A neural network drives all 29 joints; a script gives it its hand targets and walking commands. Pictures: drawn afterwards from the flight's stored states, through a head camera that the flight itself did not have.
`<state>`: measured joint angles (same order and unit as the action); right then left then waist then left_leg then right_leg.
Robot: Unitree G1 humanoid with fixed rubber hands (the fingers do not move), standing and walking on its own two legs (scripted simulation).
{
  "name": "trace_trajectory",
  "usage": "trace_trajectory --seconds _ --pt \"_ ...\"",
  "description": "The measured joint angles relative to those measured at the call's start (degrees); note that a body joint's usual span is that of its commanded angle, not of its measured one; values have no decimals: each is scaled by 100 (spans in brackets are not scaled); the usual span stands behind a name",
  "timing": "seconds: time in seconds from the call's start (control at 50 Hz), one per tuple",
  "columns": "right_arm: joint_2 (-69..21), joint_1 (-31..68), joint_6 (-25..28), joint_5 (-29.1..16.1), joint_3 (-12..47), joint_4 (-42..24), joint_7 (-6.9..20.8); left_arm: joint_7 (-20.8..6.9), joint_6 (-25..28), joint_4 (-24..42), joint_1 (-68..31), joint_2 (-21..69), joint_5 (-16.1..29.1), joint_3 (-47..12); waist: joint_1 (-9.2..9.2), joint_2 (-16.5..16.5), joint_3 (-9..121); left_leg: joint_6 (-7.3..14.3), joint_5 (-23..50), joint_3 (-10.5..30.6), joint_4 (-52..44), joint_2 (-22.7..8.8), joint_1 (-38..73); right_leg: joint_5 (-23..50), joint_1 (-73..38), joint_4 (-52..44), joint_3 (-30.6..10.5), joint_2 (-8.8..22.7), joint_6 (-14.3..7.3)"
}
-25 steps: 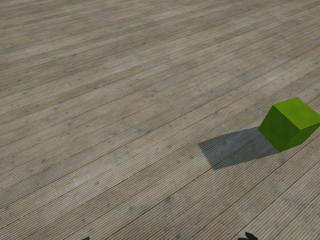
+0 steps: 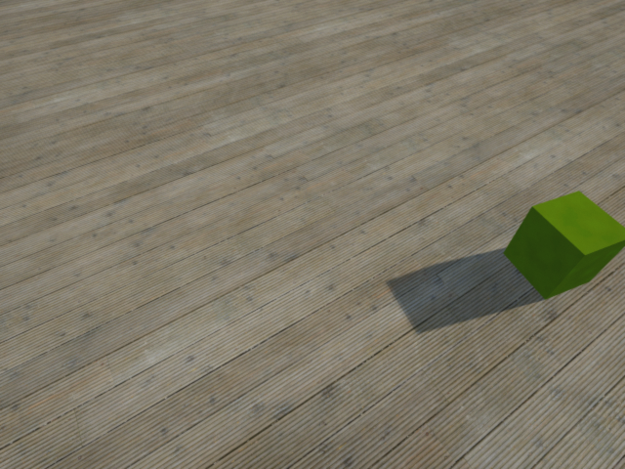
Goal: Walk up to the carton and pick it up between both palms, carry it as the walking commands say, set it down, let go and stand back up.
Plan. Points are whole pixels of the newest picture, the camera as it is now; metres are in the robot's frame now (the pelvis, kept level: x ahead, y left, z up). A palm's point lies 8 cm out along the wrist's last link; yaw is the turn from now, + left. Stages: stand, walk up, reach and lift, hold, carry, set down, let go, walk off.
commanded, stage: stand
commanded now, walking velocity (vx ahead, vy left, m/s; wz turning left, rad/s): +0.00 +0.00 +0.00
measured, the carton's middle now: (562, 245) +0.91 -0.93 -0.64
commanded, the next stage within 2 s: walk up in 0.30 s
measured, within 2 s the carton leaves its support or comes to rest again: neither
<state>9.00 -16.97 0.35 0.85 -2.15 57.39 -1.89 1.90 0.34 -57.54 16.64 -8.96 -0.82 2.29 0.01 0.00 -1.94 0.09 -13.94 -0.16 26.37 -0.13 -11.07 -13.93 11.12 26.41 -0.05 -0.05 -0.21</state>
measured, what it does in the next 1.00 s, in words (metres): steps to the right, turning right: right foot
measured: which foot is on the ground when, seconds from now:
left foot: down 0.00-0.84, up 0.86-1.00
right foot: down 0.00-0.50, up 0.52-0.82, down 0.84-1.00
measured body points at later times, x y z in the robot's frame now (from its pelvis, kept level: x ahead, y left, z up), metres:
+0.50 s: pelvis +0.00 +0.00 +0.00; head +0.00 +0.00 +0.45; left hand -0.02 +0.21 -0.16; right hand -0.02 -0.21 -0.16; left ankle +0.00 +0.12 -0.74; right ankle +0.00 -0.12 -0.74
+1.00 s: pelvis +0.09 -0.14 -0.03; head +0.08 -0.17 +0.42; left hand +0.23 +0.10 -0.14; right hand +0.08 -0.42 -0.15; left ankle +0.13 +0.01 -0.68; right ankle +0.08 -0.27 -0.74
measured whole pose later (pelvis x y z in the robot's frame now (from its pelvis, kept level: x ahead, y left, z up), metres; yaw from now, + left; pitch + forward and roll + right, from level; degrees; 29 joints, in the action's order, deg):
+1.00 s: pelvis +0.09 -0.14 -0.03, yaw -25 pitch -2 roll +0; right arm 17.9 -17.5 2.7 3.2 -1.0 41.5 1.5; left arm -0.7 1.1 -45.6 20.7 -15.2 -1.7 1.4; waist 2.7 -3.9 -2.2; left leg 0.9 -28.7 -1.5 65.8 -6.0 -26.4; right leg -17.9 22.4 41.7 1.9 0.8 -2.0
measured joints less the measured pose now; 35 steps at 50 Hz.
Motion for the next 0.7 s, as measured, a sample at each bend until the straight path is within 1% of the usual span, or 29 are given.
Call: trace_trajectory --seconds 0.24,0.48,0.5,0.52,0.54,0.58,0.62,0.66,0.7 --pt "-139 -43 -5 -10 72 457 -25 25 -7 -459 43 135 9 -74 2 3 -32 -1 59 -4 -95 -3 74 65 -75 -101 -4 -3 5" --pt "-219 -86 -11 -13 126 691 -40 42 -9 -686 93 210 12 -143 1 4 -28 -1 86 -9 -107 -2 60 92 -59 -113 -9 -1 9" --pt "-210 -99 -13 77 93 580 -53 -4 -31 -603 149 191 -21 -126 41 18 -14 36 21 -84 -59 -21 29 -191 81 114 -96 -37 -28" --pt "-171 -95 25 172 39 417 -84 -75 -67 -485 226 138 -76 -90 55 36 -6 82 -52 -209 -5 -60 7 -607 335 603 -147 -66 -47" --pt "-111 -78 84 241 -12 261 -136 -140 -119 -362 281 56 -169 -46 43 52 -7 104 -101 -349 28 -114 0 -869 676 1282 -98 -55 -8" --pt "30 -57 213 294 -89 24 -237 -266 -197 -133 292 -187 -286 59 20 108 -52 70 -128 -625 -7 -225 91 -913 1343 2576 14 77 141" --pt "204 -77 306 311 -153 -133 -285 -402 -231 66 261 -455 -326 179 41 129 -64 -1 -145 -867 -107 -355 269 -767 1828 3371 49 265 277" --pt "401 -90 362 331 -208 -247 -282 -533 -252 241 223 -668 -314 269 58 76 -56 -45 -204 -1065 -182 -516 469 -551 2080 3509 67 473 343" --pt "581 -89 401 356 -243 -347 -249 -643 -247 401 153 -808 -279 301 56 -8 -69 -78 -302 -1239 -201 -686 659 -299 2139 3115 78 669 316"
